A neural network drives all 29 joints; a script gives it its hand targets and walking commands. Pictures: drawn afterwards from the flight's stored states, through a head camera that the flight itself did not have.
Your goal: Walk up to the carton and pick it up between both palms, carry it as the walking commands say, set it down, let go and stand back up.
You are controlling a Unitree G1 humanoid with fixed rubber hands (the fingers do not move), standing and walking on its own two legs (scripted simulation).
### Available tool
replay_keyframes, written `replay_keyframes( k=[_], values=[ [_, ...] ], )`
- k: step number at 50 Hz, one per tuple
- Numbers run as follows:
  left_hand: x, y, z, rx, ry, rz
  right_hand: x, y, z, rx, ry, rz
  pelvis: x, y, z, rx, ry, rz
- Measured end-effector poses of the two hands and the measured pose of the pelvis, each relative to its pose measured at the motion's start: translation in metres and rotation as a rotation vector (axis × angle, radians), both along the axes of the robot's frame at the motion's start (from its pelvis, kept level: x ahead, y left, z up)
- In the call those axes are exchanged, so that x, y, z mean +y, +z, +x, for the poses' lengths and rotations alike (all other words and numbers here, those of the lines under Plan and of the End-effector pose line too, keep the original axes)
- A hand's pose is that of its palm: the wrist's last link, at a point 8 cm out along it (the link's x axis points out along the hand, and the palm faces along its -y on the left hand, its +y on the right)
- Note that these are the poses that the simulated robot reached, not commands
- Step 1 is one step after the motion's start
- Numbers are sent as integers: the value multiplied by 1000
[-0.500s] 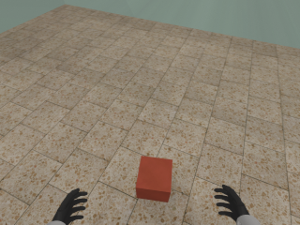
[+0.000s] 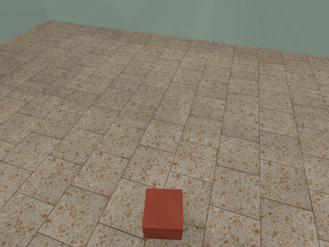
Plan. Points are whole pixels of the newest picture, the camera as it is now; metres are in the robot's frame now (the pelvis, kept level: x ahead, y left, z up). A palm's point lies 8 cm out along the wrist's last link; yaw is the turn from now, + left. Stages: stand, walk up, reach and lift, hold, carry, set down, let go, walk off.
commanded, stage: stand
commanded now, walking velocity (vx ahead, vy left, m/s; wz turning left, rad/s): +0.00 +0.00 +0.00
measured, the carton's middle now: (163, 213) +0.45 +0.00 -0.67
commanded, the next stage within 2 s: none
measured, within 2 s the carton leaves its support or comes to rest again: neither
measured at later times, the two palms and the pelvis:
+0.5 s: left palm out of the picture -0.01 +0.23 -0.13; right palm out of the picture -0.01 -0.25 -0.14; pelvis +0.01 -0.01 +0.00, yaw -2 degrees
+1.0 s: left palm out of the picture -0.06 +0.21 -0.14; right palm out of the picture -0.10 -0.23 -0.14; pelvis -0.02 -0.01 +0.01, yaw -2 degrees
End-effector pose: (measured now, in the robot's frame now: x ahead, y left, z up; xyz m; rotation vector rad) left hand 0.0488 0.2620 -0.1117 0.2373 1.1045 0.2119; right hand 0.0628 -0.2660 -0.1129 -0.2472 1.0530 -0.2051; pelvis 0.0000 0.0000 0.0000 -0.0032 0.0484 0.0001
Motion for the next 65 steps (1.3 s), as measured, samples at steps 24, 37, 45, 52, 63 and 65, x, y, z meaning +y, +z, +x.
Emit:
replay_keyframes(
  k=[24, 37, 45, 52, 63, 65],
  values=[
    [-31, -23, -53, 281, 41, -40, 13, -28, -73, 298, -80, 57, -8, 0, 6, -40, -27, 10],
    [-50, -24, -85, 347, 29, -78, 18, -27, -122, 399, -104, 80, -12, 5, -10, -61, -35, 8],
    [-52, -24, -98, 357, 29, -94, 25, -25, -149, 448, -115, 82, -9, 7, -18, -66, -39, 6],
    [-51, -25, -108, 374, 24, -100, 38, -25, -165, 469, -116, 108, -6, 7, -27, -70, -41, 8],
    [-52, -25, -120, 377, 17, -112, 54, -28, -177, 469, -123, 133, 0, 8, -39, -70, -44, 12],
    [-52, -25, -122, 379, 15, -115, 56, -28, -179, 473, -121, 136, 1, 8, -41, -70, -45, 12]
  ],
)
